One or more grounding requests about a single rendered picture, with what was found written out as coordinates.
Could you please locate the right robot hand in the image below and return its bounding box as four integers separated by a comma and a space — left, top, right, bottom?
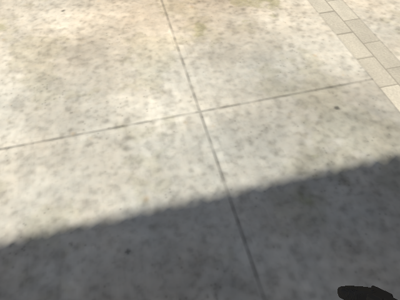
337, 286, 397, 300

